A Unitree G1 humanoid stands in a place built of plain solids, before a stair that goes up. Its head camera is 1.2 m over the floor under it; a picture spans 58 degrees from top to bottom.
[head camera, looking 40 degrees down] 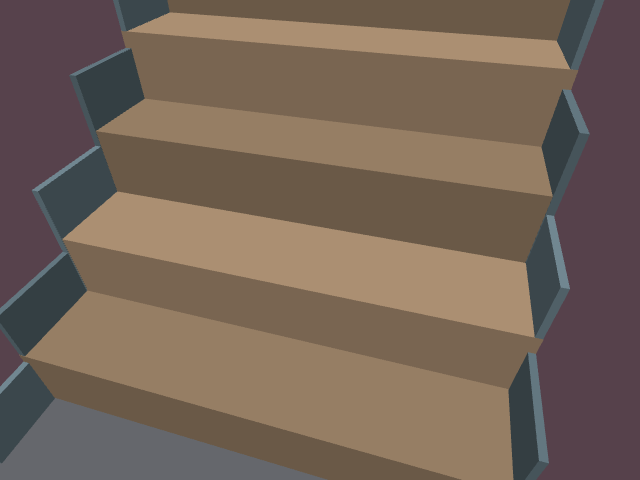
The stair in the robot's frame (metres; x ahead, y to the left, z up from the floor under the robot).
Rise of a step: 0.21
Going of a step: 0.25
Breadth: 1.29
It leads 16 degrees to the right of straight ahead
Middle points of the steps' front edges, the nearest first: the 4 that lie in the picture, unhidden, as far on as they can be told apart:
0.52 0.19 0.21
0.76 0.13 0.42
1.01 0.06 0.63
1.25 -0.01 0.84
